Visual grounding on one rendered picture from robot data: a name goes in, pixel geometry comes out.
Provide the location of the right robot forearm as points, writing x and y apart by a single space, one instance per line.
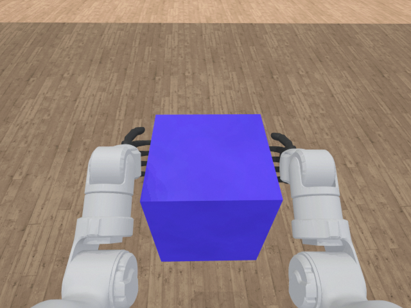
317 210

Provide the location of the left robot forearm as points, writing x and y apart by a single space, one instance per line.
109 188

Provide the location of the robot left hand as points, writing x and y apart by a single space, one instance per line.
129 140

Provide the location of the robot right hand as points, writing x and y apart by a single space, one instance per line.
288 145

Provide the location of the robot left upper arm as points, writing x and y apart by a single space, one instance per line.
98 279

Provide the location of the carton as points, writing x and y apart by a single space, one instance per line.
210 190

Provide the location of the robot right upper arm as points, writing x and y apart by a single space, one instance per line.
329 280

